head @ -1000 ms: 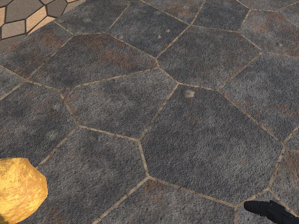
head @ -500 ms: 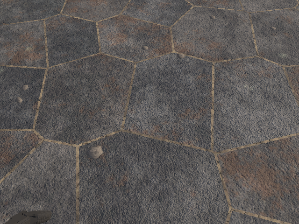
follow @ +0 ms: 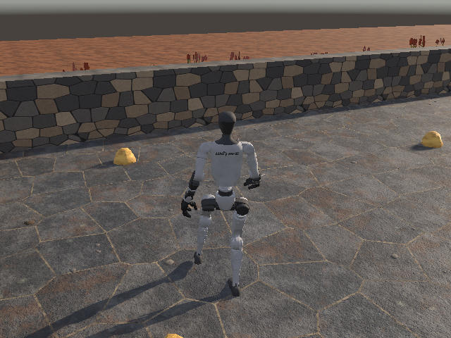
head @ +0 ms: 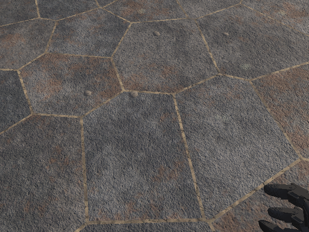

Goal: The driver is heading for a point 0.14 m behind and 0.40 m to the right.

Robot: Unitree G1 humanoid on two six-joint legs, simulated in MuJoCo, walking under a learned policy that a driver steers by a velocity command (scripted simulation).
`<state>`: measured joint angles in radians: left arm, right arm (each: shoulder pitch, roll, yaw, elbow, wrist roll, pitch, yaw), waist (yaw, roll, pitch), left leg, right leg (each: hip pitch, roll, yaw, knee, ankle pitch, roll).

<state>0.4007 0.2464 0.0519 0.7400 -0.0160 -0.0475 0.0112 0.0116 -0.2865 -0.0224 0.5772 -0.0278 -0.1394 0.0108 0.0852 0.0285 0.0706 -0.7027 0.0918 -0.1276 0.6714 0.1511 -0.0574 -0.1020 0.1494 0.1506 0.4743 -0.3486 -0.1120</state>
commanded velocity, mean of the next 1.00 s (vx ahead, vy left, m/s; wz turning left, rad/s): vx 0.15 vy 0.00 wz -0.56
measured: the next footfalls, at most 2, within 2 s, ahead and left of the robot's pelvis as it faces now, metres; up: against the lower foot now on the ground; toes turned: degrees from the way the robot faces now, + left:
left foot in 0.10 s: +0.34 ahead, +0.16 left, +0.00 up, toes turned -5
right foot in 0.46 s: +0.25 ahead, -0.06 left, +0.00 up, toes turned -6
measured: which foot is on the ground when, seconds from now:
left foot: up 0.00-0.08, down 0.10-0.50, up 0.52-0.76, down 0.78-1.00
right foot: down 0.00-0.10, up 0.12-0.44, down 0.46-0.78, up 0.80-1.00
